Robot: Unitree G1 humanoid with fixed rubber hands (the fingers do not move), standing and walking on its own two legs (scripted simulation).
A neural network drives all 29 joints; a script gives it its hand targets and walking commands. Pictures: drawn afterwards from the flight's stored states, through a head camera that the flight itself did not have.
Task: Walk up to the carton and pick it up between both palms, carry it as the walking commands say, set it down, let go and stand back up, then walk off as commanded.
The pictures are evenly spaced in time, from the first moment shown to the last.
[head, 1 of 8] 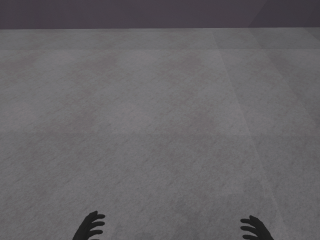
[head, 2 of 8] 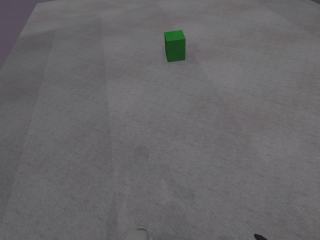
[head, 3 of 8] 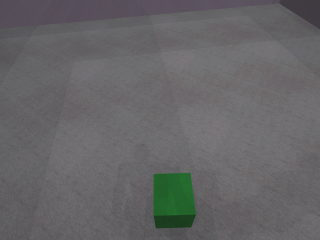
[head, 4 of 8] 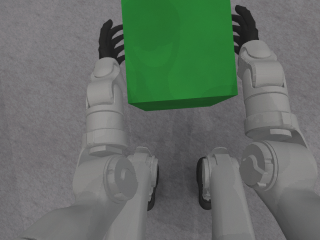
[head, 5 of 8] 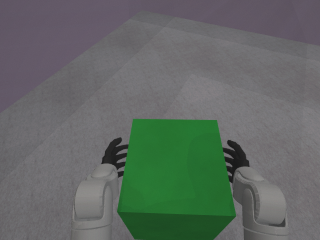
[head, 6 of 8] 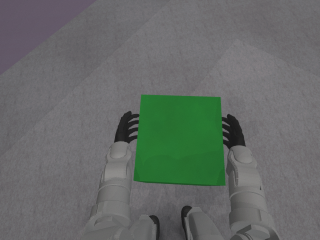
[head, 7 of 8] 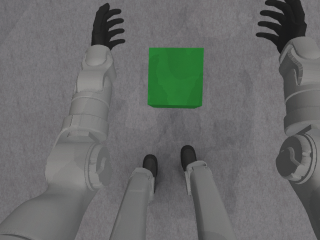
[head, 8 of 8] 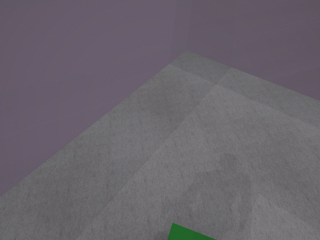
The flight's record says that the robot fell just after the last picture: no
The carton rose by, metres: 0.67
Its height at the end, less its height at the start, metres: +0.03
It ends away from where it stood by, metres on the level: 1.53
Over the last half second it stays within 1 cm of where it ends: no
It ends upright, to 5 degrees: no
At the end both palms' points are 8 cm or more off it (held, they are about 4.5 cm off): yes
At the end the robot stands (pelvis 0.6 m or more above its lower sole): yes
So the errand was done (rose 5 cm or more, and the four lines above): no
